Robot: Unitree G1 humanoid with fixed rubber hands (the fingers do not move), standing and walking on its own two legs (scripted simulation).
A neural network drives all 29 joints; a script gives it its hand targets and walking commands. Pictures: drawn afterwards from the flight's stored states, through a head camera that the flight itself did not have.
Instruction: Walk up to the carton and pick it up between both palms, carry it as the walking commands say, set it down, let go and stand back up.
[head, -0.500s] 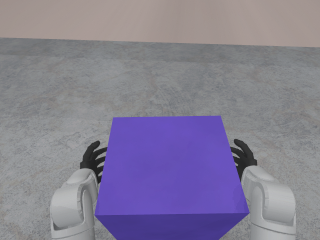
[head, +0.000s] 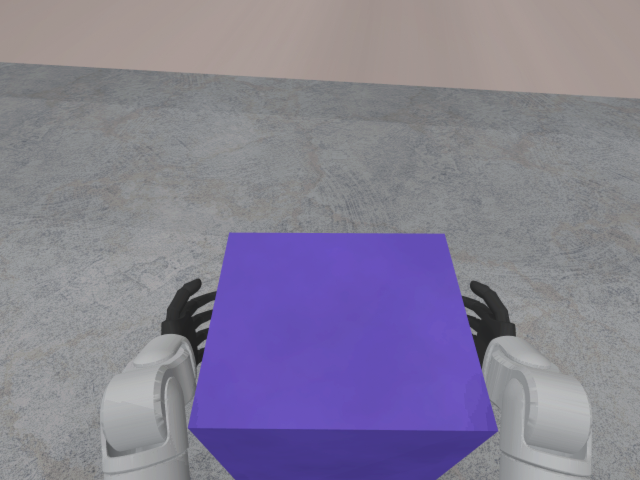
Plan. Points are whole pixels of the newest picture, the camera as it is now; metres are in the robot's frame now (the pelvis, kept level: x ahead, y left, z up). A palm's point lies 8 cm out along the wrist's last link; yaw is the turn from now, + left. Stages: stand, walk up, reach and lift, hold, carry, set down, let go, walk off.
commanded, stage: carry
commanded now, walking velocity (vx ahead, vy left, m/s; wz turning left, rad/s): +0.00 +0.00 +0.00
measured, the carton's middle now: (334, 369) +0.26 +0.00 +0.00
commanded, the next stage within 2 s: hold in 0.12 s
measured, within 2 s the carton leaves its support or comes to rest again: neither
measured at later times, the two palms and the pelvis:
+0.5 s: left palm (192, 305) +0.32 +0.18 +0.06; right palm (465, 315) +0.30 -0.17 +0.06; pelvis +0.02 +0.01 +0.01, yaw -2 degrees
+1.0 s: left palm (215, 322) +0.32 +0.16 +0.01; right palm (468, 333) +0.31 -0.18 +0.00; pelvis +0.04 +0.01 +0.01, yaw -3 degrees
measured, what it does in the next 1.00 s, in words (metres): stands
